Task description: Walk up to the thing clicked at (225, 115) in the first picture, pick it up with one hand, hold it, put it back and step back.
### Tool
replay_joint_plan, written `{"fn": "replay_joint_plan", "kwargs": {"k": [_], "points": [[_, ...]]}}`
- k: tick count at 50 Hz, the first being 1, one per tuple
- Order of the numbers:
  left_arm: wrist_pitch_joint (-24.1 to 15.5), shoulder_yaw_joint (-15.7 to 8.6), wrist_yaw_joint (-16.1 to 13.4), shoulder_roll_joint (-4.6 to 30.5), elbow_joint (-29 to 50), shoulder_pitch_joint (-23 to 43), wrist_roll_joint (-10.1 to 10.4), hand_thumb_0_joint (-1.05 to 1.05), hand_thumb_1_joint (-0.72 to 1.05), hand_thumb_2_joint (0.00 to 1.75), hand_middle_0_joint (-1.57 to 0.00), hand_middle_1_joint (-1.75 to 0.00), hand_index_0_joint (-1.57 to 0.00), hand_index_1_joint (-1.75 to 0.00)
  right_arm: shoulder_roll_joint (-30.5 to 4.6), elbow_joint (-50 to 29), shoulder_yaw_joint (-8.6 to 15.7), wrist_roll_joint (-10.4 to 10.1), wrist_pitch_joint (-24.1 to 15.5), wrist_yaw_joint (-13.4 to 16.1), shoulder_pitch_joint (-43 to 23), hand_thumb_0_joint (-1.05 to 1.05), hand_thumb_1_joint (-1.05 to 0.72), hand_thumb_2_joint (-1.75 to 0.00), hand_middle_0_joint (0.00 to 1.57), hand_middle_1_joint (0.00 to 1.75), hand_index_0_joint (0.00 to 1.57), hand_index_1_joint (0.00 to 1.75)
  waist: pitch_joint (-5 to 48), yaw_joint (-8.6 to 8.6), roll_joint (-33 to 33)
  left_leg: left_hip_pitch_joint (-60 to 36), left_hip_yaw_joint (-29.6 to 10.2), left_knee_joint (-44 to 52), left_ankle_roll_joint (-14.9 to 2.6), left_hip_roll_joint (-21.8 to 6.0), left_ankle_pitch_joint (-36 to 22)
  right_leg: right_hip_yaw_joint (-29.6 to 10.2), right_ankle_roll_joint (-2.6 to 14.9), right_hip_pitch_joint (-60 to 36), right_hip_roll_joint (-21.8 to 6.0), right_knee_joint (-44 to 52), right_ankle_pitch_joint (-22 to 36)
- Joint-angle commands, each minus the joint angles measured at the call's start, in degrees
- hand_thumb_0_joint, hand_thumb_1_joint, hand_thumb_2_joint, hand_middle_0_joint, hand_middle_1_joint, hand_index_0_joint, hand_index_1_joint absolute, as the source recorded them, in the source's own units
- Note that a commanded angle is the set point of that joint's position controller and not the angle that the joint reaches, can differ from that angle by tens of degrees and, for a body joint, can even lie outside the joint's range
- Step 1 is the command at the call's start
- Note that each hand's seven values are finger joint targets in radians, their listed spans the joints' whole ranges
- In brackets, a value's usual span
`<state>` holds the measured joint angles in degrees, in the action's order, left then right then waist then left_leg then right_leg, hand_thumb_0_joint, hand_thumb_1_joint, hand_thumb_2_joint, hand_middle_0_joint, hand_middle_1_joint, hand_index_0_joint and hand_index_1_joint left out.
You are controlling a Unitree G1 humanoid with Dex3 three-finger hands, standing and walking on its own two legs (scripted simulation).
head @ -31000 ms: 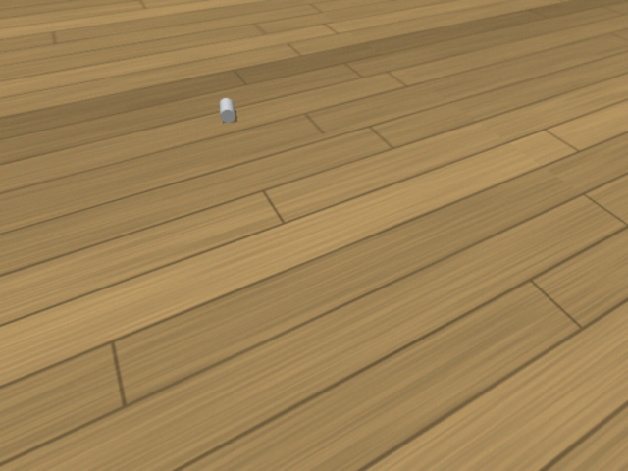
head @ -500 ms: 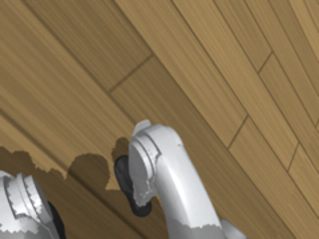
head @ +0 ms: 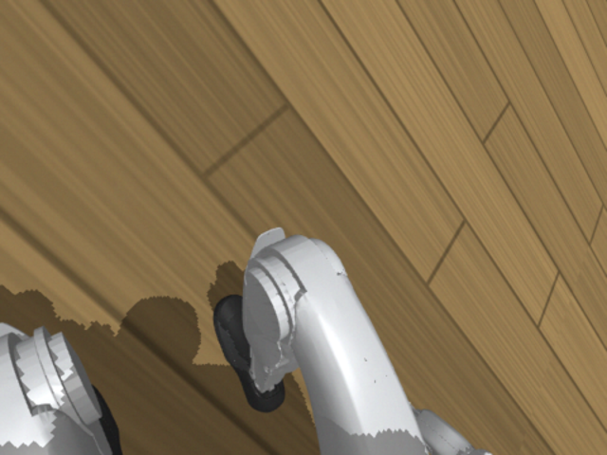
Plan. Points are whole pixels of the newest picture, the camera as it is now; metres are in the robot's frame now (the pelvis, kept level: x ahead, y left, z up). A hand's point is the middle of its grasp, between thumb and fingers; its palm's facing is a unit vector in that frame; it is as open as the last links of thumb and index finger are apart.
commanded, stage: close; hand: left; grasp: from above
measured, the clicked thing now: out of the picture +0.48 +0.31 -0.27
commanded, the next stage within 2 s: settle in 0.76 s
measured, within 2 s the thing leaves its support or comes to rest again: leaves its support in 1.20 s
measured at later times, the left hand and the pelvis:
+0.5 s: hand out of the picture +0.47 +0.31 -0.25, palm faces -0.42 -0.19 -0.89, open 11.0 cm; pelvis +0.00 +0.00 +0.00, yaw +0 degrees
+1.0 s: hand out of the picture +0.47 +0.31 -0.25, palm faces -0.42 -0.18 -0.89, open 10.9 cm; pelvis +0.00 +0.00 +0.00, yaw -1 degrees
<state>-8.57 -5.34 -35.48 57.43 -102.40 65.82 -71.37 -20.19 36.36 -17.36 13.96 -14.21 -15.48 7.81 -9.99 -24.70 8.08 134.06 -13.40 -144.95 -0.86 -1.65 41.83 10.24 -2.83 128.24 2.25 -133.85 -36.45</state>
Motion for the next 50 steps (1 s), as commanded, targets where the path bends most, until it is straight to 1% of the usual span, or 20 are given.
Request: {"fn": "replay_joint_plan", "kwargs": {"k": [1,3,5,7,9,11,17,20,22,26,28,30,34,35,39,40,44,46,48,50], "points": [[0.1,-0.8,-2.7,11.6,5.6,14.2,0.4,0.0,0.0,0.72,-0.44,-0.84,-0.46,-0.82,-19.4,1.5,5.0,0.0,-0.5,0.2,12.0,0.0,-0.89,-0.9,0.2,0.3,0.2,0.3,35.2,-3.03,-31.4,-27.9,3.9,16.1,0.83,-1.2,-13.0,5.7,3.9,-21.7,2.8,10.6,14.1],[0.3,0.4,-2.5,9.8,6.8,14.8,0.9,0.0,0.02,0.72,-0.46,-0.82,-0.48,-0.8,-19.7,0.8,5.2,-0.2,-0.7,0.0,11.8,0.0,-0.89,-0.9,0.2,0.3,0.2,0.3,36.5,-3.43,-31.9,-29.3,3.9,15.5,0.9,-1.3,-15.1,5.6,3.83,-22.5,2.8,10.3,15.9],[0.5,-0.8,-2.6,10.7,8.3,16.3,1.4,0.0,0.05,0.69,-0.47,-0.82,-0.5,-0.79,-19.2,1.6,4.8,-0.1,-0.9,-0.2,12.8,0.0,-0.89,-0.9,0.2,0.3,0.2,0.3,38.7,-3.23,-33.0,-30.5,3.5,15.4,1.02,-1.3,-16.7,5.8,3.7,-22.9,2.5,10.1,17.2],[0.7,0.5,-2.3,9.0,5.1,14.5,1.7,0.0,0.08,0.7,-0.51,-0.81,-0.54,-0.79,-19.5,1.4,5.1,-0.1,-0.9,-0.4,12.5,0.0,-0.89,-0.9,0.2,0.3,0.2,0.3,35.5,-4.02,-31.6,-28.4,3.7,15.3,0.82,-1.3,-14.9,5.8,3.71,-22.5,2.7,10.4,16.0],[0.6,-0.7,-2.6,11.7,7.3,15.9,1.8,0.0,0.11,0.71,-0.52,-0.83,-0.55,-0.8,-19.7,1.2,4.7,-0.3,-0.6,-0.1,12.9,0.0,-0.89,-0.9,0.2,0.3,0.2,0.3,37.2,-3.34,-30.7,-27.4,4.2,15.0,0.48,-1.2,-14.9,5.4,3.59,-24.4,3.0,11.4,16.2],[0.5,0.8,-2.3,9.9,5.5,15.0,2.5,0.0,0.13,0.72,-0.54,-0.83,-0.57,-0.81,-19.5,1.1,4.8,-0.4,-0.8,0.0,11.7,0.0,-0.89,-0.9,0.2,0.3,0.2,0.3,35.2,-3.17,-30.6,-25.6,4.5,15.2,0.38,-1.2,-12.3,5.1,3.75,-23.2,3.0,11.6,14.1],[0.3,-0.7,-1.6,12.1,7.9,15.3,2.3,0.0,0.23,0.72,-0.62,-0.81,-0.64,-0.78,-19.4,1.2,4.5,-0.6,-0.9,0.0,13.1,0.0,-0.89,-0.9,0.2,0.3,0.2,0.3,37.2,-3.08,-31.9,-28.3,3.6,15.8,0.72,-1.3,-14.2,5.6,3.8,-23.4,2.7,10.8,15.0],[0.2,-0.2,-1.4,11.0,8.1,15.7,1.9,0.0,0.28,0.7,-0.66,-0.79,-0.68,-0.76,-19.7,1.1,4.7,-0.7,-0.7,-0.1,13.3,0.0,-0.89,-0.9,0.2,0.3,0.2,0.3,36.3,-3.72,-31.8,-27.9,3.6,15.7,0.64,-1.3,-14.3,5.8,3.76,-22.8,2.7,10.7,15.4],[0.4,-0.3,-1.6,11.9,6.9,14.3,2.2,0.0,0.28,0.72,-0.67,-0.79,-0.69,-0.77,-19.9,0.9,5.0,-0.8,-0.5,0.2,12.5,0.0,-0.89,-0.9,0.2,0.3,0.2,0.3,36.3,-2.5,-32.0,-27.4,3.7,16.3,0.75,-1.3,-13.1,5.6,4.01,-23.1,3.0,11.2,14.3],[0.5,1.0,-1.1,10.2,5.9,14.2,1.8,0.0,0.34,0.7,-0.71,-0.76,-0.73,-0.74,-20.0,0.7,4.8,-0.7,-0.6,0.1,12.4,0.0,-0.89,-0.9,0.2,0.3,0.2,0.3,34.6,-3.88,-31.2,-27.3,3.8,15.7,0.66,-1.3,-13.7,5.6,3.86,-22.2,3.0,11.0,14.9],[0.3,-0.2,-1.7,11.5,7.6,14.3,1.9,0.0,0.37,0.72,-0.73,-0.78,-0.75,-0.76,-20.0,1.4,4.9,-0.8,-0.3,0.5,12.8,0.0,-0.89,-0.9,0.2,0.3,0.2,0.3,37.2,-2.43,-33.1,-28.5,4.0,16.0,0.91,-1.3,-15.7,5.6,3.98,-23.7,3.0,11.0,16.3],[0.4,0.9,-1.6,10.0,4.1,12.2,2.3,0.0,0.41,0.74,-0.76,-0.79,-0.78,-0.77,-19.6,1.2,4.7,-0.6,-0.3,0.5,12.2,0.0,-0.89,-0.9,0.2,0.3,0.2,0.3,34.2,-3.12,-29.8,-25.6,4.1,15.7,0.56,-1.3,-13.0,5.5,3.82,-23.5,3.3,11.6,14.6],[0.4,1.1,-1.2,10.3,5.1,13.0,2.1,0.0,0.5,0.75,-0.83,-0.78,-0.85,-0.76,-19.6,0.8,4.6,-0.5,-0.2,0.5,12.9,0.0,-0.89,-0.9,0.2,0.3,0.2,0.3,35.0,-3.76,-30.1,-27.1,4.4,15.3,0.42,-1.2,-14.2,5.4,3.61,-24.2,3.1,11.7,15.5],[0.3,0.1,-1.5,11.8,6.8,14.3,2.4,0.0,0.51,0.75,-0.83,-0.79,-0.85,-0.77,-19.8,1.1,4.4,-0.6,-0.2,0.7,12.9,0.0,-0.89,-0.9,0.2,0.3,0.2,0.3,36.6,-3.0,-31.4,-28.1,3.7,16.1,0.79,-1.4,-15.0,5.7,3.8,-24.3,3.0,11.4,15.7],[0.4,1.2,-1.3,10.2,4.2,12.6,2.2,0.0,0.57,0.76,-0.88,-0.79,-0.9,-0.77,-19.3,0.6,3.9,-0.4,-0.1,0.6,12.8,0.0,-0.89,-0.9,0.2,0.3,0.2,0.3,33.9,-3.79,-29.2,-25.7,3.8,16.0,0.45,-1.2,-12.5,5.8,3.65,-23.8,3.1,11.9,14.1],[0.3,1.0,-1.4,10.9,5.1,12.5,2.5,0.0,0.57,0.75,-0.88,-0.78,-0.9,-0.76,-19.4,0.7,4.0,-0.6,0.0,0.8,12.1,0.0,-0.89,-0.9,0.2,0.3,0.2,0.3,34.8,-2.78,-30.0,-26.2,3.8,16.4,0.61,-1.3,-12.3,5.7,3.79,-23.8,3.2,11.9,13.8],[0.6,0.5,-1.5,11.3,5.9,13.2,2.3,0.0,0.53,0.78,-0.92,-0.78,-0.94,-0.76,-19.1,0.6,3.7,-0.4,0.3,1.0,12.2,0.0,-0.91,-0.9,0.2,0.3,0.2,0.3,36.5,-2.53,-31.3,-27.4,3.6,16.3,0.75,-1.3,-13.7,5.8,3.9,-24.0,3.1,11.4,14.7],[0.7,1.8,-0.9,10.0,4.6,12.9,2.6,0.0,0.57,0.81,-0.96,-0.76,-0.97,-0.75,-19.3,0.1,3.6,-0.5,0.1,0.9,11.9,0.0,-0.91,-0.9,0.2,0.3,0.2,0.3,33.0,-4.05,-29.1,-25.7,3.4,16.0,0.42,-1.3,-11.9,5.9,3.63,-22.3,3.1,11.7,13.6],[0.7,0.3,-1.1,12.7,9.0,15.6,2.6,0.0,0.58,0.82,-0.98,-0.75,-0.98,-0.75,-19.9,0.7,4.4,-0.9,0.2,1.2,12.3,0.0,-0.91,-0.9,0.2,0.3,0.2,0.3,36.1,-2.44,-33.2,-28.5,3.4,17.0,0.93,-1.4,-13.2,5.6,3.95,-22.7,2.8,11.3,14.3],[1.6,0.3,-0.4,11.6,8.1,13.4,2.8,0.0,0.58,0.8,-0.98,-0.72,-0.99,-0.72,-19.6,0.6,4.8,-0.9,0.3,1.0,12.2,0.0,-0.91,-0.9,0.2,0.3,0.2,0.3,37.1,-1.84,-33.9,-30.1,3.4,17.2,1.26,-1.5,-14.6,5.7,4.13,-22.5,2.8,10.7,15.1]]}}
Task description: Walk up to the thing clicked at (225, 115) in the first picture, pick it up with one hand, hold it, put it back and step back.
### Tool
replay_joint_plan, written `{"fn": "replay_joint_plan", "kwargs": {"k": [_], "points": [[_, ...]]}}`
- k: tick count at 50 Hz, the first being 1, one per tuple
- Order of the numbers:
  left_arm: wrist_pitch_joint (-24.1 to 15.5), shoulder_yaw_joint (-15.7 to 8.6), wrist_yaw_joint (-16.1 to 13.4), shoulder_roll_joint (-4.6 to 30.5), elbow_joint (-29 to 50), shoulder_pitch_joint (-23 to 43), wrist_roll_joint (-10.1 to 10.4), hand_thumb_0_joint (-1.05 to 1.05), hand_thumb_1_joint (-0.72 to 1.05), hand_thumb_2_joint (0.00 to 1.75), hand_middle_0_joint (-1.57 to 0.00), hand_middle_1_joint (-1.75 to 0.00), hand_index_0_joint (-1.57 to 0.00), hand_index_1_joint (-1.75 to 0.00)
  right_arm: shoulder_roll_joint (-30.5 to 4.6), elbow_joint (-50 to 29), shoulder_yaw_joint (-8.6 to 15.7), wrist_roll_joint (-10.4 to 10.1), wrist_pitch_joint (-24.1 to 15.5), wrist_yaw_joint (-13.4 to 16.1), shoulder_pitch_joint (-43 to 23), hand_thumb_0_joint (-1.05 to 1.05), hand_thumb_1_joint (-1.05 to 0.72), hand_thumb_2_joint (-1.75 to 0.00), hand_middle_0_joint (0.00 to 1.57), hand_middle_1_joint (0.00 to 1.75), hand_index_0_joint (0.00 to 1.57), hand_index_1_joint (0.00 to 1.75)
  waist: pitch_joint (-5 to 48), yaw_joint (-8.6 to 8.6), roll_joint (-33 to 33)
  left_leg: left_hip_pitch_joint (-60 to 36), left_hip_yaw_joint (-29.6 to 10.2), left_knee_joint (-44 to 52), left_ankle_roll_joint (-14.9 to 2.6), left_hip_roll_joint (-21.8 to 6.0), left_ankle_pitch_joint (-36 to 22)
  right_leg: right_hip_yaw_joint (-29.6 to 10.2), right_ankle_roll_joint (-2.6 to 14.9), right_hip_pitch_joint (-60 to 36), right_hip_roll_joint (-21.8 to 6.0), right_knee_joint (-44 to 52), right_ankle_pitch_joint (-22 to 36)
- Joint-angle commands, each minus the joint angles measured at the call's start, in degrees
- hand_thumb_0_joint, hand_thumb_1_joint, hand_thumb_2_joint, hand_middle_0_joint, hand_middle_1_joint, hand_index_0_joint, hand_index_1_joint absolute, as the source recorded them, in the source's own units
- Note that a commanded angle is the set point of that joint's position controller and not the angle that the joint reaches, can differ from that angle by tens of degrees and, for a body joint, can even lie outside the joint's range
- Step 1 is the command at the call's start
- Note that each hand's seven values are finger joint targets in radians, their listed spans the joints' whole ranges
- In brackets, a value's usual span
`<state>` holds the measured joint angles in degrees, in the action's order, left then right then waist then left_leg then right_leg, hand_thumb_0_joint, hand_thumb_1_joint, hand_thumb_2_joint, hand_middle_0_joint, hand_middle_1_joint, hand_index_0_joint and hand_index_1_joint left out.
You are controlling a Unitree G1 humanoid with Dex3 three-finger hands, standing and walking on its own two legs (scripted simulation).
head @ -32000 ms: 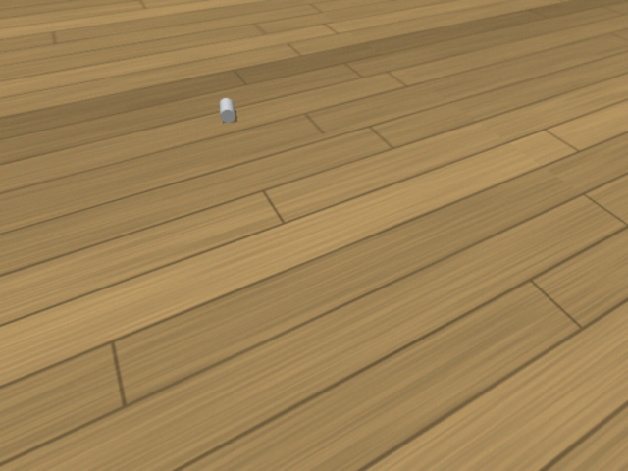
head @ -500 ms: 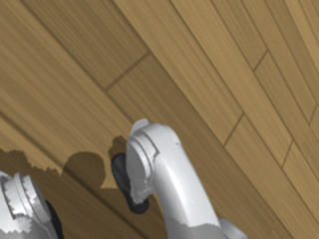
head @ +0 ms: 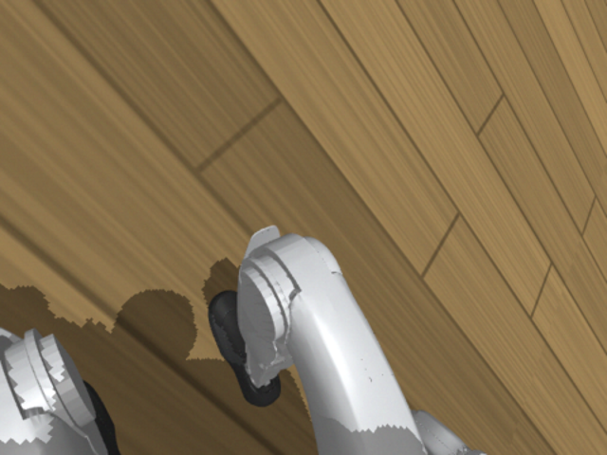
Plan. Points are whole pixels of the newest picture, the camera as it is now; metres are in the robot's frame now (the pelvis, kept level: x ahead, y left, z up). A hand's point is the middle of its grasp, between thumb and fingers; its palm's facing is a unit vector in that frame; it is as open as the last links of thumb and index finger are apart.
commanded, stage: settle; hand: left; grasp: from above
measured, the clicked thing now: out of the picture +0.48 +0.32 -0.27
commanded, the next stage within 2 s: lift in 0.76 s
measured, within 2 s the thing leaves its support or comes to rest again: leaves its support in 0.20 s
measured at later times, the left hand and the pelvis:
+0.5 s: hand out of the picture +0.47 +0.33 -0.19, palm faces -0.38 -0.15 -0.91, open 10.9 cm; pelvis +0.01 -0.01 +0.01, yaw +3 degrees
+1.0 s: hand out of the picture +0.46 +0.32 -0.12, palm faces -0.39 -0.15 -0.91, open 10.9 cm; pelvis +0.00 -0.01 +0.03, yaw +7 degrees
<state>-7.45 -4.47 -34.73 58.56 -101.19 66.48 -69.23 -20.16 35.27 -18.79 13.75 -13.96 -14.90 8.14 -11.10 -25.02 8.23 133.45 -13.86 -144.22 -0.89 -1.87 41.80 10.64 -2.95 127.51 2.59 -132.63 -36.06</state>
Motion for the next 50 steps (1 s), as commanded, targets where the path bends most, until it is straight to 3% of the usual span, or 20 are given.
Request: {"fn": "replay_joint_plan", "kwargs": {"k": [1,3,6,9,11,12,13,14,15,17,18,21,26,35,41,42,45,48,49,50], "points": [[0.5,-0.6,-0.9,10.2,8.2,13.5,0.6,0.0,0.59,0.79,-0.99,-0.72,-0.99,-0.71,-19.0,1.8,5.8,-0.7,0.0,0.1,12.0,0.0,-0.91,-0.9,0.2,0.3,0.2,0.3,39.0,-1.79,-35.0,-30.6,3.6,16.4,1.48,-1.3,-15.9,5.3,4.3,-21.8,2.4,9.2,15.7],[0.7,-0.5,-0.6,9.4,7.6,13.3,0.8,0.0,0.61,0.81,-1.01,-0.72,-1.01,-0.72,-19.2,1.5,6.1,-0.6,0.0,-0.1,11.7,0.0,-0.91,-0.9,0.2,0.3,0.2,0.3,38.6,-2.12,-34.0,-29.9,3.7,16.1,1.29,-1.3,-15.2,5.3,4.24,-21.3,2.3,9.1,15.4],[0.6,-2.8,-1.1,11.9,16.8,15.5,0.9,0.0,0.66,0.83,-1.05,-0.71,-1.05,-0.72,-19.1,2.0,7.6,-1.3,0.4,0.2,12.0,0.0,-0.91,-0.9,0.2,0.3,0.2,0.3,45.5,1.28,-39.8,-33.4,4.4,16.6,1.73,-1.1,-17.6,4.8,4.71,-21.7,2.2,8.7,16.7],[1.2,-1.1,-0.2,8.3,15.6,13.8,0.2,0.0,0.69,0.77,-1.06,-0.68,-1.07,-0.67,-18.6,2.0,8.1,-1.2,0.2,-0.7,11.7,0.0,-0.91,-0.9,0.2,0.3,0.2,0.3,43.1,-0.49,-38.3,-31.8,4.9,15.8,1.5,-1.0,-18.0,4.8,4.7,-20.1,2.3,8.4,17.3],[1.4,-4.5,-0.1,12.4,22.6,15.6,0.1,0.0,0.7,0.77,-1.08,-0.66,-1.08,-0.66,-18.8,2.8,9.5,-1.8,0.8,-0.7,13.3,0.0,-0.9,-0.9,0.2,0.3,0.2,0.3,47.8,1.41,-41.0,-34.2,5.7,16.2,1.54,-0.7,-19.9,4.1,4.85,-21.9,2.1,8.6,18.5],[1.6,-5.7,-0.1,12.6,26.4,14.5,0.4,0.0,0.72,0.79,-1.09,-0.67,-1.1,-0.67,-18.1,2.8,10.1,-2.2,1.0,-0.7,13.3,0.0,-0.9,-0.9,0.2,0.3,0.2,0.3,51.5,3.9,-44.2,-36.6,6.0,16.8,1.88,-0.6,-21.9,3.8,5.11,-22.1,2.0,8.4,19.4],[2.1,-2.7,0.4,6.7,23.0,11.8,1.6,0.0,0.73,0.81,-1.11,-0.66,-1.11,-0.67,-16.8,3.1,10.3,-2.6,1.1,-1.1,12.4,0.0,-0.91,-0.9,0.2,0.3,0.2,0.3,50.5,3.72,-42.3,-35.6,6.1,16.8,1.77,-0.7,-20.7,3.6,5.26,-20.7,2.1,8.3,18.5],[2.3,-1.8,0.8,5.2,22.2,12.9,1.7,0.0,0.75,0.8,-1.12,-0.66,-1.12,-0.67,-16.7,3.4,10.4,-2.4,1.0,-1.5,12.3,0.0,-0.91,-0.9,0.2,0.3,0.2,0.3,47.9,1.77,-39.5,-33.4,6.4,16.2,1.28,-0.7,-19.2,3.5,4.94,-20.6,2.2,9.2,18.1],[2.6,-1.0,1.4,4.6,23.0,12.0,1.2,0.0,0.74,0.78,-1.1,-0.67,-1.1,-0.67,-16.8,4.3,10.7,-2.7,1.3,-1.4,13.3,0.0,-0.91,-0.9,0.2,0.3,0.2,0.3,47.3,2.42,-39.5,-32.2,7.1,16.7,1.06,-0.4,-18.5,3.1,4.98,-20.7,2.5,10.0,17.7],[3.4,-3.5,2.2,7.0,28.5,12.6,2.0,0.0,0.77,0.77,-1.11,-0.69,-1.12,-0.68,-16.4,4.1,12.2,-3.7,2.1,-1.3,14.0,0.0,-0.91,-0.9,0.2,0.3,0.2,0.3,52.1,4.72,-40.8,-32.9,7.6,17.3,0.94,-0.1,-18.8,2.5,5.13,-21.1,2.0,9.7,17.8],[3.9,-3.1,2.9,5.7,27.1,11.3,2.8,0.0,0.78,0.8,-1.14,-0.69,-1.14,-0.69,-15.9,4.0,12.8,-4.0,2.4,-1.3,13.4,0.0,-0.9,-0.9,0.2,0.3,0.2,0.3,52.7,5.77,-39.5,-32.0,7.6,17.6,0.77,-0.2,-18.0,2.1,5.13,-20.7,2.0,9.8,16.9],[4.9,-1.1,5.6,0.6,25.7,11.5,3.2,0.0,0.84,0.81,-1.18,-0.68,-1.18,-0.68,-15.6,4.9,13.7,-4.4,3.3,-1.6,14.5,0.0,-0.9,-0.9,0.2,0.3,0.2,0.3,50.2,3.89,-35.4,-30.3,7.5,17.5,0.44,0.1,-17.7,2.2,4.94,-18.8,1.9,10.2,16.5],[5.3,0.4,10.1,-2.4,26.3,11.4,5.1,0.0,0.85,0.87,-1.21,-0.7,-1.2,-0.71,-14.2,4.7,14.8,-5.3,5.2,-0.8,14.5,0.0,-0.9,-0.9,0.2,0.3,0.2,0.3,50.2,4.99,-30.0,-27.0,8.3,18.7,-0.16,0.7,-15.1,0.6,4.85,-20.7,1.5,11.6,13.8],[2.7,-0.3,14.2,0.3,29.9,14.6,3.8,0.0,0.76,0.85,-1.14,-0.68,-1.14,-0.69,-12.4,4.1,15.8,-6.0,8.3,2.5,14.1,0.0,-0.9,-0.9,0.2,0.3,0.2,0.3,52.2,6.74,-27.3,-25.4,10.2,19.1,-0.28,1.8,-11.6,-1.9,5.17,-22.4,1.0,13.5,8.6],[2.4,-1.7,13.3,0.8,33.6,16.5,2.7,0.0,0.71,0.93,-1.11,-0.67,-1.09,-0.7,-12.1,4.1,16.9,-6.7,10.0,4.2,14.4,0.0,-0.89,-0.9,0.2,0.3,0.2,0.3,55.6,7.97,-30.0,-30.4,10.4,21.7,0.08,2.0,-12.8,-1.6,5.64,-20.5,0.4,13.2,10.1],[2.7,-1.4,13.2,0.5,33.6,16.1,2.3,0.0,0.73,0.85,-1.11,-0.74,-1.12,-0.73,-11.7,3.9,16.9,-6.7,10.2,4.4,14.5,0.0,-0.92,-0.91,0.2,0.3,0.2,0.3,55.6,8.0,-30.6,-30.5,10.8,22.2,0.01,2.0,-12.9,-1.9,5.57,-21.6,0.5,13.9,10.4],[3.7,-1.8,13.4,-0.3,33.6,13.9,2.7,0.0,0.64,0.82,-1.01,-0.62,-1.0,-0.63,-11.3,4.1,17.5,-7.0,10.7,4.8,15.1,0.0,-0.88,-0.89,0.2,0.3,0.2,0.3,58.3,9.04,-30.0,-31.5,11.5,22.8,-0.27,2.1,-14.7,-2.2,5.39,-23.4,0.1,14.5,12.3],[4.7,-1.9,14.8,-0.2,36.4,13.5,4.2,0.0,0.77,0.79,-1.1,-0.69,-1.11,-0.68,-10.7,4.3,18.3,-7.9,11.5,5.5,15.6,0.0,-0.91,-0.9,0.2,0.3,0.2,0.3,61.2,10.49,-30.0,-32.2,12.4,23.7,-0.61,2.2,-16.1,-3.3,5.24,-25.3,0.0,15.8,13.6],[5.5,-0.6,15.9,-2.6,35.0,11.2,4.7,0.0,0.78,0.78,-1.11,-0.69,-1.12,-0.68,-10.3,4.4,18.5,-8.0,11.7,5.7,15.8,0.0,-0.91,-0.9,0.2,0.3,0.2,0.3,60.2,10.08,-28.7,-32.9,12.4,24.6,-0.61,2.2,-15.8,-3.2,5.2,-25.9,0.1,16.5,13.5],[5.5,-1.5,16.7,-0.9,37.1,11.9,5.6,0.0,0.78,0.78,-1.11,-0.68,-1.12,-0.67,-10.7,4.1,19.1,-8.3,11.9,5.9,15.5,0.0,-0.91,-0.9,0.2,0.3,0.2,0.3,60.6,10.96,-29.1,-33.0,12.4,25.3,-0.68,2.3,-14.9,-3.2,5.34,-24.8,0.0,17.0,12.3]]}}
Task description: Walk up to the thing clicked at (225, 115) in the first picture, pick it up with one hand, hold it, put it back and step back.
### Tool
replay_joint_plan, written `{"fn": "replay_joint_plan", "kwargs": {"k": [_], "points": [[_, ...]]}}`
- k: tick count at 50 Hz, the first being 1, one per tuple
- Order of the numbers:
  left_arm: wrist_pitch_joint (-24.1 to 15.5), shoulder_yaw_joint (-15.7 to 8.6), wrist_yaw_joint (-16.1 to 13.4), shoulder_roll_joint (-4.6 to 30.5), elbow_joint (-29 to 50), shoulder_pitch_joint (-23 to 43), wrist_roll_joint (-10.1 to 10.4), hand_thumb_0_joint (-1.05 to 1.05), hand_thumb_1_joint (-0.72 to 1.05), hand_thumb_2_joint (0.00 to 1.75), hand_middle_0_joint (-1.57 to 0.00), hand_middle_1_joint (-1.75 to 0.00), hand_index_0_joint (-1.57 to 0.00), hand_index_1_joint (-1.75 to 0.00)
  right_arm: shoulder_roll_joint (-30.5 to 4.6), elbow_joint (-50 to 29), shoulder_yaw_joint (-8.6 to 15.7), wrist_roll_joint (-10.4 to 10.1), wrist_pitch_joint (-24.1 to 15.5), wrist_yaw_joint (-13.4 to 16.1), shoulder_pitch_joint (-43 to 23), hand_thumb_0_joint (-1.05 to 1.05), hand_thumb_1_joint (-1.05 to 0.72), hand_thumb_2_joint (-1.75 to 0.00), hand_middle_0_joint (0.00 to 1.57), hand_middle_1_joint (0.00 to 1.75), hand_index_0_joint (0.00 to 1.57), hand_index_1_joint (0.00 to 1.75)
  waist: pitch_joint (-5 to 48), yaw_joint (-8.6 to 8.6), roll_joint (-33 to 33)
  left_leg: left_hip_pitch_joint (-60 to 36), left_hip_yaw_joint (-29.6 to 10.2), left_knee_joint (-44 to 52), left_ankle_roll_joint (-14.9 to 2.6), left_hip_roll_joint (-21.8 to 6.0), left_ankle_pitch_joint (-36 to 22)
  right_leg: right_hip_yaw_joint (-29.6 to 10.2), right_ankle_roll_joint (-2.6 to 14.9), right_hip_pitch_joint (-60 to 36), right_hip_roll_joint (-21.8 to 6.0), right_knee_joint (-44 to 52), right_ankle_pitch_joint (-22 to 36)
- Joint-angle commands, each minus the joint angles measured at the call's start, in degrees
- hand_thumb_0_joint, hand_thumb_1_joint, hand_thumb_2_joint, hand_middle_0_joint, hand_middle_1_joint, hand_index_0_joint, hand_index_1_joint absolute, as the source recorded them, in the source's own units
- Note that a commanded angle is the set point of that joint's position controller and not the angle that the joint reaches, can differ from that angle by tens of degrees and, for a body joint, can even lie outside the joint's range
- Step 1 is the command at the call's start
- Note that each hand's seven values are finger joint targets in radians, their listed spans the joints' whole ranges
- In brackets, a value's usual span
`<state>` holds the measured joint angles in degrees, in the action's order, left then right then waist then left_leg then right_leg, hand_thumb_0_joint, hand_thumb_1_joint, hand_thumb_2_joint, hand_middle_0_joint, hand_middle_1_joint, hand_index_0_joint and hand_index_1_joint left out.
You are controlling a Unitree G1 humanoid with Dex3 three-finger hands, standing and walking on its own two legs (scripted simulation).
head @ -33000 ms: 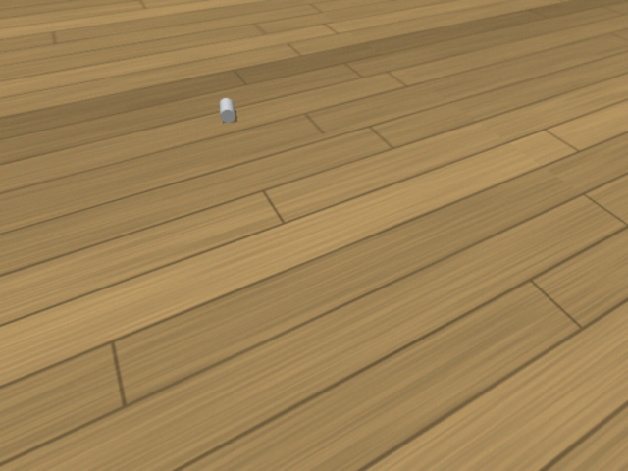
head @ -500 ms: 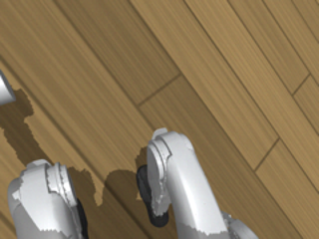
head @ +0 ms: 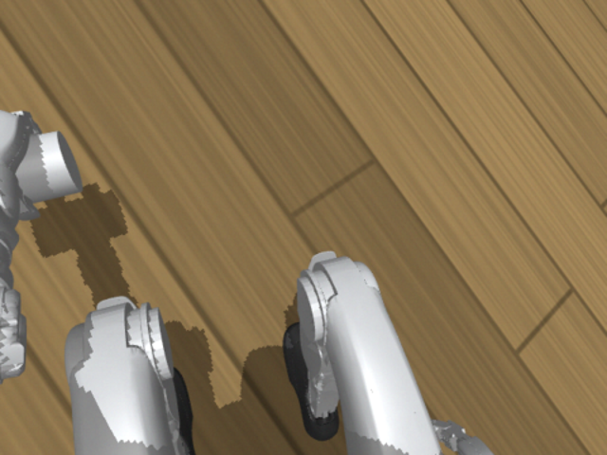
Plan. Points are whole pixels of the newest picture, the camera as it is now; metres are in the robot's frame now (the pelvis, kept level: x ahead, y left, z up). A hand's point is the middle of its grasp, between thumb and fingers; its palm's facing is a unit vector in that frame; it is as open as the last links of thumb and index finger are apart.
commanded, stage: lift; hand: left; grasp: from above
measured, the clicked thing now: (14, 173) +0.50 +0.28 -0.17
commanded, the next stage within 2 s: hold in 1.54 s
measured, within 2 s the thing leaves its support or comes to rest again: neither
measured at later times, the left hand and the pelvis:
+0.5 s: hand out of the picture +0.41 +0.29 -0.01, palm faces -0.44 -0.12 -0.89, open 10.9 cm; pelvis +0.00 +0.00 +0.11, yaw +4 degrees
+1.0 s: hand out of the picture +0.36 +0.27 +0.20, palm faces -0.46 -0.15 -0.88, open 10.9 cm; pelvis +0.03 +0.00 +0.29, yaw +5 degrees
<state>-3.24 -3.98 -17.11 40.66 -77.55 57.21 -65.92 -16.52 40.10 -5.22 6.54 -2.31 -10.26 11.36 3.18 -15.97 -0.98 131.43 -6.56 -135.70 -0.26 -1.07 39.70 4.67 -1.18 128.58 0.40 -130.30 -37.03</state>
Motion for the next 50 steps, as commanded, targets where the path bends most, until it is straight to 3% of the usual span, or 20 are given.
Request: {"fn": "replay_joint_plan", "kwargs": {"k": [1,6,8,13,14,16,18,19,22,23,28,31,33,38,39,41,43,44,47,50], "points": [[1.6,-1.4,0.1,15.8,13.4,20.1,2.4,0.0,0.77,0.79,-1.11,-0.66,-1.12,-0.65,-14.3,-0.8,5.9,-1.4,0.6,1.6,12.4,0.0,-0.91,-0.9,0.2,0.3,0.2,0.3,45.5,1.87,-20.3,-32.0,4.8,18.0,-1.05,1.6,-12.3,2.9,3.86,-25.3,2.0,14.8,12.6],[1.9,-0.5,4.0,14.0,20.0,16.7,3.2,0.0,0.76,0.79,-1.1,-0.67,-1.11,-0.66,-13.3,-2.0,7.3,-2.8,2.2,2.9,12.5,0.0,-0.9,-0.9,0.2,0.3,0.2,0.3,47.2,3.8,-19.6,-35.3,4.8,21.7,-1.03,1.7,-12.2,2.1,3.95,-27.4,1.8,17.1,12.1],[1.9,-0.5,5.3,13.3,21.6,14.1,3.6,0.0,0.78,0.77,-1.1,-0.66,-1.11,-0.65,-13.5,-2.5,7.9,-3.3,2.8,3.5,12.8,0.0,-0.9,-0.9,0.2,0.3,0.2,0.3,46.0,4.05,-15.8,-35.0,4.8,22.2,-1.33,1.9,-12.8,1.9,3.92,-28.5,1.7,19.0,12.3],[1.3,0.6,7.9,10.8,29.6,11.2,6.3,0.0,0.77,0.77,-1.11,-0.64,-1.11,-0.63,-12.7,-4.0,8.7,-4.1,3.3,4.9,12.7,0.0,-0.9,-0.9,0.2,0.3,0.2,0.3,46.0,4.66,-13.2,-37.4,5.2,25.7,-1.68,1.8,-12.4,1.0,3.57,-32.2,1.4,23.8,11.8],[1.1,0.2,8.1,11.6,32.3,11.0,6.5,0.0,0.76,0.77,-1.09,-0.65,-1.1,-0.64,-12.4,-4.7,9.0,-4.3,3.4,5.3,12.2,0.0,-0.9,-0.9,0.2,0.3,0.2,0.3,48.3,5.65,-13.4,-38.9,5.2,26.9,-1.63,1.8,-11.7,0.7,3.61,-33.7,1.6,24.5,10.9],[1.2,0.1,8.3,11.1,33.8,7.2,7.2,0.0,0.76,0.76,-1.09,-0.64,-1.1,-0.63,-12.3,-5.1,9.2,-4.8,3.5,5.9,11.6,0.0,-0.89,-0.9,0.2,0.3,0.2,0.3,47.1,6.44,-13.4,-40.5,4.7,29.3,-1.53,1.9,-10.3,0.5,3.46,-33.8,1.2,25.9,9.8],[1.5,1.4,8.6,8.7,35.9,6.0,7.5,0.0,0.76,0.76,-1.09,-0.64,-1.1,-0.63,-11.7,-5.4,9.4,-5.1,3.6,6.4,11.1,0.0,-0.89,-0.9,0.2,0.3,0.2,0.3,47.1,6.52,-13.6,-43.5,4.3,31.8,-1.45,1.6,-9.7,0.4,3.27,-34.5,1.3,27.6,9.9],[1.6,0.7,8.4,10.4,38.0,6.5,7.5,0.0,0.77,0.76,-1.09,-0.64,-1.1,-0.63,-11.9,-5.6,9.5,-5.4,3.7,6.8,10.9,0.0,-0.89,-0.9,0.2,0.3,0.2,0.3,47.5,6.96,-14.8,-45.4,3.7,33.6,-1.25,1.5,-9.3,0.5,3.33,-35.3,1.2,28.0,9.7],[2.8,2.0,8.3,7.8,40.4,4.3,8.3,0.0,0.78,0.78,-1.1,-0.63,-1.1,-0.63,-11.4,-6.1,9.8,-5.9,3.8,7.7,9.6,0.0,-0.89,-0.9,0.2,0.3,0.2,0.3,47.3,7.19,-14.6,-51.1,2.5,38.0,-0.92,0.9,-8.0,0.6,3.08,-36.9,1.4,30.5,9.3],[3.1,1.2,8.1,8.7,43.0,4.7,8.5,0.0,0.78,0.79,-1.1,-0.64,-1.1,-0.63,-11.5,-6.1,10.0,-6.2,3.8,8.2,9.2,0.0,-0.89,-0.9,0.2,0.3,0.2,0.3,47.4,7.5,-15.8,-52.2,1.8,39.8,-0.78,1.0,-7.3,0.6,3.04,-37.4,1.1,30.9,9.0],[5.8,3.2,7.9,4.6,42.3,-2.6,9.2,0.0,0.77,0.78,-1.1,-0.61,-1.1,-0.61,-9.9,-6.0,9.7,-6.8,3.5,9.6,7.7,0.0,-0.88,-0.9,0.2,0.3,0.2,0.3,43.3,7.65,-12.4,-58.0,2.6,45.7,-0.78,1.0,-8.5,0.0,2.74,-43.7,1.4,38.0,9.2],[6.9,3.2,8.1,4.6,45.4,-3.1,9.9,0.0,0.76,0.78,-1.1,-0.6,-1.1,-0.61,-9.3,-5.8,9.8,-7.3,3.3,10.4,6.7,0.0,-0.88,-0.9,0.2,0.3,0.2,0.3,43.0,8.19,-11.7,-60.8,3.6,49.0,-0.91,1.3,-9.3,-0.9,2.67,-49.2,1.3,42.4,9.7],[7.8,4.0,8.4,2.7,42.2,-9.1,9.9,0.0,0.75,0.8,-1.11,-0.59,-1.1,-0.6,-8.5,-5.5,9.5,-7.5,3.3,10.9,6.1,0.0,-0.88,-0.9,0.2,0.3,0.2,0.3,40.1,8.71,-8.2,-61.6,4.7,50.3,-1.22,1.5,-10.2,-1.7,2.5,-52.8,1.5,46.2,10.0],[8.3,5.0,8.5,1.1,47.5,-10.1,10.5,0.0,0.76,0.78,-1.12,-0.58,-1.11,-0.59,-7.3,-5.4,9.3,-8.3,2.7,12.1,5.6,0.0,-0.88,-0.9,0.2,0.3,0.2,0.3,38.1,8.84,-7.6,-67.9,5.5,56.8,-1.35,1.7,-11.6,-3.0,2.38,-61.6,1.5,53.9,11.1],[8.7,4.7,8.5,1.6,44.9,-12.6,10.4,0.0,0.75,0.78,-1.11,-0.59,-1.1,-0.6,-7.1,-5.2,9.1,-8.3,2.6,12.4,5.1,0.0,-0.88,-0.9,0.2,0.3,0.2,0.3,35.5,9.39,-6.5,-68.6,5.2,58.6,-1.26,1.6,-10.5,-3.1,2.33,-63.2,1.7,55.4,10.1],[8.9,5.7,8.4,-0.6,43.9,-14.7,10.6,0.0,0.73,0.79,-1.11,-0.56,-1.09,-0.58,-6.8,-4.8,9.1,-8.6,2.2,12.9,4.8,0.0,-0.88,-0.9,0.2,0.3,0.2,0.3,31.8,9.26,-5.2,-70.7,4.9,62.1,-1.15,1.5,-9.4,-3.4,2.27,-65.0,1.7,58.6,9.0],[8.7,5.3,8.0,-0.1,45.7,-13.0,10.6,0.0,0.73,0.78,-1.1,-0.56,-1.09,-0.58,-6.7,-4.5,9.2,-8.8,1.7,13.4,4.5,0.0,-0.88,-0.9,0.2,0.3,0.2,0.3,32.6,9.81,-5.6,-74.2,4.5,64.6,-1.0,1.4,-10.2,-3.8,2.38,-68.5,1.8,60.8,9.6],[9.0,6.0,7.9,-1.5,42.2,-16.0,10.3,0.0,0.72,0.78,-1.09,-0.58,-1.08,-0.6,-6.5,-3.9,9.1,-8.8,1.4,13.6,4.5,0.0,-0.88,-0.9,0.2,0.3,0.2,0.3,29.9,9.67,-4.8,-74.6,4.2,66.0,-0.9,1.3,-10.4,-3.8,2.36,-68.8,1.8,61.9,9.8],[8.7,7.1,7.6,-2.7,41.3,-15.7,10.5,0.0,0.71,0.78,-1.08,-0.58,-1.07,-0.6,-6.2,-3.3,9.0,-9.0,0.6,14.1,4.8,0.0,-0.88,-0.9,0.2,0.3,0.2,0.3,26.6,9.75,-4.3,-77.7,4.3,69.8,-0.85,1.2,-11.0,-4.2,2.33,-72.0,1.8,66.0,10.3],[8.0,7.7,7.4,-3.6,41.1,-16.3,10.7,0.0,0.68,0.78,-1.06,-0.58,-1.05,-0.6,-6.1,-3.0,9.3,-9.0,-0.4,14.4,4.7,0.0,-0.88,-0.9,0.2,0.3,0.2,0.3,25.9,10.57,-5.3,-82.0,4.1,73.9,-0.56,1.1,-11.8,-4.3,2.37,-75.2,1.9,69.3,11.1]]}}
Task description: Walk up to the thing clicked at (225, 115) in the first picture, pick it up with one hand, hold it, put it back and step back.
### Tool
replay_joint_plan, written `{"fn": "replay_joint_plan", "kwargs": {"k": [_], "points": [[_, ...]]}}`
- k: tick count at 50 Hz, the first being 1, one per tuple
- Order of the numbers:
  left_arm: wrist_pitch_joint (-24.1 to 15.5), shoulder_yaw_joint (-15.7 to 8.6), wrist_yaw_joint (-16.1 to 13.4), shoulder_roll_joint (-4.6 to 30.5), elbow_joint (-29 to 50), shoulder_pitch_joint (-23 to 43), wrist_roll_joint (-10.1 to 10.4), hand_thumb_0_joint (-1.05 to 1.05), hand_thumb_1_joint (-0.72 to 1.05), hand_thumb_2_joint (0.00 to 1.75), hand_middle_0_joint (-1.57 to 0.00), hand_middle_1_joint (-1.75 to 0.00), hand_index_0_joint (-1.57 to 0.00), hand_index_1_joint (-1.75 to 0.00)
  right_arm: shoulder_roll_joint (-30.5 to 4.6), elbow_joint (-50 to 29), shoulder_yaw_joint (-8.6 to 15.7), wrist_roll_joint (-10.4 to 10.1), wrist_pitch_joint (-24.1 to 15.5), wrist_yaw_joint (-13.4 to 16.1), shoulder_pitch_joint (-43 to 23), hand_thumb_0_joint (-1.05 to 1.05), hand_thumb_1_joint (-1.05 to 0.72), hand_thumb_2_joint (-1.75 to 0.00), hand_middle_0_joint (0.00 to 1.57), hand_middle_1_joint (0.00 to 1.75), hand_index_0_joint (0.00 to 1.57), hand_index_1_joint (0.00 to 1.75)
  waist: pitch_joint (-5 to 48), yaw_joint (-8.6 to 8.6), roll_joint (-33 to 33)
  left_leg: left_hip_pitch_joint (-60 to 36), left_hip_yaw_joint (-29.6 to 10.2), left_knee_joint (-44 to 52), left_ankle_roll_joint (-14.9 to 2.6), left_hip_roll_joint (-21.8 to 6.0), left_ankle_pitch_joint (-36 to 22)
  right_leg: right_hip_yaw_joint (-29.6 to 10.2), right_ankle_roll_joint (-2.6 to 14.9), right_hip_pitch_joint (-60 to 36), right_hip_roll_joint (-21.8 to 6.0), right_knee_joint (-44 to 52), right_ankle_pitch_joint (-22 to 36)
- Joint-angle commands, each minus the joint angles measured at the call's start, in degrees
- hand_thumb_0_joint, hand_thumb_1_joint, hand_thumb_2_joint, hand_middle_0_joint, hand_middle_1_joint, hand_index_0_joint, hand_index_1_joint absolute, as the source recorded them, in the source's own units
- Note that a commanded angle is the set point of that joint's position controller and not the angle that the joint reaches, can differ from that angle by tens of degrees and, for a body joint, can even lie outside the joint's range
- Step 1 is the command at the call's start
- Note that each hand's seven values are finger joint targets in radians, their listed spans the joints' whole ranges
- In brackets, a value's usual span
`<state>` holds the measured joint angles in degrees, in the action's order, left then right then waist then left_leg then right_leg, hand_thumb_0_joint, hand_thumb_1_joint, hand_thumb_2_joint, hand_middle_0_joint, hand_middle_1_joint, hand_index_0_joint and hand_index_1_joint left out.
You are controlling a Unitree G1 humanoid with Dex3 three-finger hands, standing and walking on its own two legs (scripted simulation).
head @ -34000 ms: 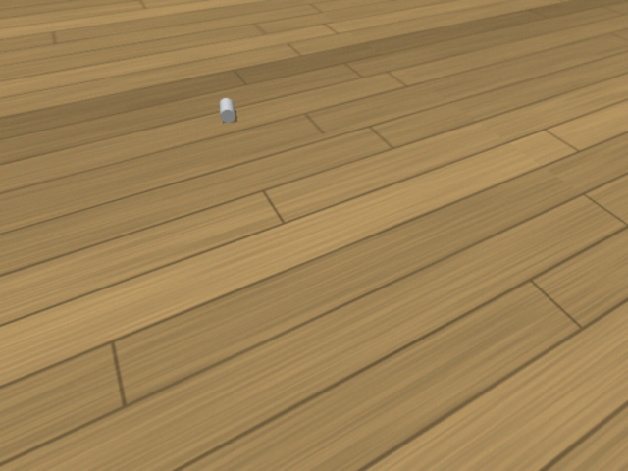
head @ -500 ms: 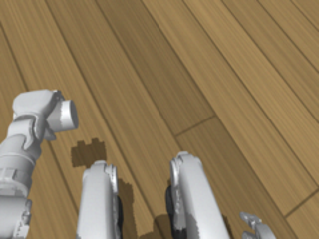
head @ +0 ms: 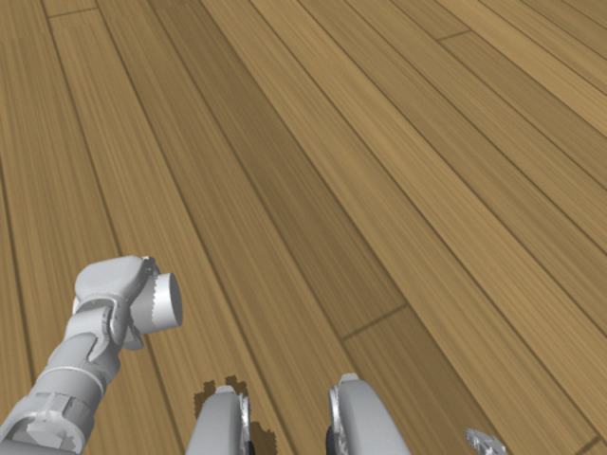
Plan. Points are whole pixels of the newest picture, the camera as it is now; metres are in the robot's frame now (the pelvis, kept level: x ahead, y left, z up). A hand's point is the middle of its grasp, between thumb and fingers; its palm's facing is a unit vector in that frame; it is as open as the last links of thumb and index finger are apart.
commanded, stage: lift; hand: left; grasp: from above
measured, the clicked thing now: (132, 308) +0.36 +0.23 -0.11
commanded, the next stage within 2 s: hold in 0.54 s
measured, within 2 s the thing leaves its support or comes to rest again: neither
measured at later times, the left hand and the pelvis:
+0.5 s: hand (109, 269) +0.37 +0.22 +0.01, palm faces -0.45 -0.11 -0.89, open 10.9 cm; pelvis +0.04 +0.00 +0.09, yaw +0 degrees
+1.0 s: hand (90, 251) +0.37 +0.23 +0.05, palm faces -0.44 -0.08 -0.89, open 10.9 cm; pelvis +0.06 +0.00 +0.12, yaw +0 degrees
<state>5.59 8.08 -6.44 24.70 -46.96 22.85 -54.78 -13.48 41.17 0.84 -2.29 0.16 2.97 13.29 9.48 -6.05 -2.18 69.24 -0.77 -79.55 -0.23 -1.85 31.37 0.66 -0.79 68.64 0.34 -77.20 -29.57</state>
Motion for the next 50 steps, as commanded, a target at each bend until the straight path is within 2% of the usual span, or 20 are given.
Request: {"fn": "replay_joint_plan", "kwargs": {"k": [1,2,3,7,9,12,19,21,23,26,31,36,39,44,47,48,49,50], "points": [[-0.9,-4.1,-3.6,11.5,10.3,17.8,-0.4,0.0,0.69,0.78,-1.07,-0.58,-1.05,-0.6,-9.1,-3.8,3.2,-0.1,-3.1,1.2,2.8,0.0,-0.88,-0.9,0.2,0.3,0.2,0.3,19.2,0.82,-3.8,-21.2,-1.7,18.9,-0.59,1.9,-3.9,-0.4,1.99,-16.5,1.9,17.3,4.1],[-0.9,-3.1,-3.8,10.1,9.3,15.8,-0.6,0.0,0.7,0.75,-1.08,-0.57,-1.06,-0.58,-8.8,-3.6,3.0,-0.1,-3.3,1.2,3.0,0.0,-0.88,-0.9,0.2,0.3,0.2,0.3,18.0,0.57,-3.2,-21.8,-1.4,19.8,-0.53,2.0,-5.4,-0.3,2.07,-17.6,1.9,18.4,5.3],[-1.0,-2.6,-4.2,9.5,10.8,17.8,-0.6,0.0,0.7,0.75,-1.08,-0.57,-1.07,-0.59,-9.0,-3.5,3.1,0.0,-3.5,1.2,3.3,0.0,-0.88,-0.9,0.2,0.3,0.2,0.3,19.4,0.57,-3.6,-24.1,-1.1,20.5,-0.49,2.0,-6.9,-0.3,2.11,-18.9,2.0,19.3,6.7],[-0.9,-3.4,-5.6,10.9,11.4,17.7,-0.9,0.0,0.68,0.8,-1.07,-0.6,-1.05,-0.62,-9.1,-2.9,3.4,0.3,-3.8,1.4,4.0,0.0,-0.88,-0.9,0.2,0.3,0.2,0.3,18.8,0.85,-3.3,-29.4,-0.5,24.0,-0.36,2.0,-11.1,-0.2,1.96,-24.2,2.1,23.3,10.6],[-0.8,-3.0,-6.2,10.2,11.6,18.7,-1.0,0.0,0.68,0.81,-1.07,-0.59,-1.05,-0.61,-8.9,-2.2,3.3,0.4,-4.1,1.4,4.3,0.0,-0.88,-0.9,0.2,0.3,0.2,0.3,17.8,0.79,-4.0,-31.2,-0.3,25.6,-0.21,2.0,-13.0,-0.3,2.0,-25.6,2.0,24.7,12.1],[-0.4,-3.6,-6.8,10.8,10.5,16.5,-1.8,0.0,0.69,0.8,-1.07,-0.6,-1.05,-0.62,-9.2,-2.0,3.5,0.5,-4.0,1.2,4.8,0.0,-0.88,-0.9,0.2,0.3,0.2,0.3,17.3,1.69,-2.6,-34.6,-0.2,28.0,-0.14,2.1,-16.8,-0.5,1.89,-29.6,1.8,27.1,15.7],[0.9,-2.8,-6.4,9.1,8.3,16.5,-1.0,0.0,0.69,0.84,-1.08,-0.62,-1.06,-0.64,-9.3,-2.2,3.7,0.6,-3.4,0.5,4.5,0.0,-0.88,-0.89,0.2,0.3,0.2,0.3,15.3,1.6,-1.4,-40.0,0.2,32.7,-0.18,2.2,-22.2,-0.7,1.34,-36.5,1.5,32.9,21.0],[0.8,-2.6,-5.6,9.1,7.4,15.5,-0.9,0.0,0.65,0.86,-1.05,-0.63,-1.03,-0.66,-9.1,-2.5,3.8,0.5,-3.3,0.3,4.3,0.0,-0.88,-0.9,0.2,0.3,0.2,0.3,13.7,2.07,-0.8,-40.3,0.5,34.1,-0.27,2.6,-22.4,-1.2,1.1,-38.2,1.2,34.6,21.6],[0.3,-1.9,-5.0,7.5,7.1,14.7,-0.7,0.0,0.64,0.85,-1.06,-0.61,-1.03,-0.64,-9.0,-2.6,3.8,0.4,-3.3,0.0,4.4,0.0,-0.88,-0.89,0.2,0.3,0.2,0.3,12.9,1.97,-0.4,-41.5,0.4,35.5,-0.15,2.5,-22.4,-1.1,1.21,-38.6,1.4,35.7,21.3],[0.1,-1.7,-4.6,6.9,7.7,14.0,-0.7,0.0,0.66,0.84,-1.06,-0.62,-1.04,-0.64,-9.3,-3.2,4.2,0.4,-3.2,-0.2,4.2,0.0,-0.88,-0.89,0.2,0.3,0.2,0.3,13.5,2.16,-0.7,-44.7,0.6,37.1,0.04,2.4,-24.6,-1.0,1.32,-40.2,1.4,37.2,22.8],[-0.5,-2.4,-4.8,8.3,10.5,14.1,-1.4,0.0,0.66,0.87,-1.05,-0.66,-1.03,-0.68,-9.4,-3.5,4.4,0.3,-2.8,-0.3,3.7,0.0,-0.88,-0.89,0.2,0.3,0.2,0.3,13.9,2.74,-1.0,-47.6,1.0,39.1,0.12,2.6,-28.4,-0.9,1.19,-43.7,1.4,39.0,26.1],[-1.0,-2.5,-5.1,9.1,12.8,15.4,-2.8,0.0,0.65,0.87,-1.05,-0.64,-1.03,-0.66,-9.7,-3.4,4.6,0.3,-2.4,-0.3,3.4,0.0,-0.88,-0.89,0.2,0.3,0.2,0.3,13.6,2.4,-1.1,-50.3,1.2,40.7,0.04,2.7,-30.4,-0.9,1.15,-45.3,1.4,40.6,28.1],[-1.1,-2.8,-4.9,9.1,13.2,14.8,-2.7,0.0,0.67,0.86,-1.05,-0.66,-1.04,-0.67,-9.9,-3.3,4.8,0.3,-2.3,-0.4,3.0,0.0,-0.88,-0.89,0.2,0.3,0.2,0.3,13.9,2.87,-2.0,-52.9,1.2,41.6,0.26,2.5,-32.8,-0.6,1.29,-45.8,1.5,41.2,29.0],[-0.9,-1.8,-3.9,8.0,11.9,14.3,-2.4,0.0,0.64,0.87,-1.04,-0.64,-1.02,-0.66,-9.8,-3.8,4.9,0.3,-2.1,-0.8,2.2,0.0,-0.88,-0.89,0.2,0.3,0.2,0.3,11.2,2.87,-1.4,-53.2,1.2,43.3,0.27,2.5,-32.0,-0.5,1.35,-46.8,1.6,42.8,28.3],[-1.0,-1.8,-3.0,7.7,12.0,13.1,-2.3,0.0,0.64,0.88,-1.03,-0.66,-1.02,-0.68,-10.2,-4.7,5.2,0.1,-1.9,-1.1,1.6,0.0,-0.88,-0.89,0.2,0.3,0.2,0.3,10.9,3.74,-1.3,-53.9,1.5,44.2,0.33,2.6,-31.9,-0.5,1.42,-47.7,1.5,43.5,28.0],[-1.0,-1.6,-2.6,7.6,11.5,13.2,-2.2,0.0,0.63,0.88,-1.03,-0.66,-1.01,-0.68,-10.3,-4.6,5.2,0.1,-1.9,-1.2,1.6,0.0,-0.88,-0.89,0.2,0.3,0.2,0.3,10.4,3.23,-0.5,-54.0,1.0,44.4,0.48,2.4,-32.4,-0.2,1.38,-47.8,1.7,43.6,28.0],[-1.0,-1.6,-2.2,7.7,12.6,12.9,-2.1,0.0,0.64,0.89,-1.04,-0.66,-1.02,-0.68,-10.1,-5.1,5.1,0.1,-1.7,-1.3,1.5,0.0,-0.88,-0.89,0.2,0.3,0.2,0.3,10.5,4.0,-0.6,-54.3,1.3,44.5,0.25,2.4,-32.7,-0.4,1.36,-48.2,1.6,44.0,28.5],[-1.1,-1.3,-1.9,7.3,12.6,13.2,-2.0,0.0,0.64,0.89,-1.04,-0.67,-1.02,-0.69,-10.3,-5.4,5.2,0.1,-1.7,-1.3,1.4,0.0,-0.88,-0.89,0.2,0.3,0.2,0.3,10.1,3.42,-0.4,-54.0,1.2,44.9,0.34,2.5,-32.2,-0.4,1.32,-48.8,1.6,44.1,28.3]]}}
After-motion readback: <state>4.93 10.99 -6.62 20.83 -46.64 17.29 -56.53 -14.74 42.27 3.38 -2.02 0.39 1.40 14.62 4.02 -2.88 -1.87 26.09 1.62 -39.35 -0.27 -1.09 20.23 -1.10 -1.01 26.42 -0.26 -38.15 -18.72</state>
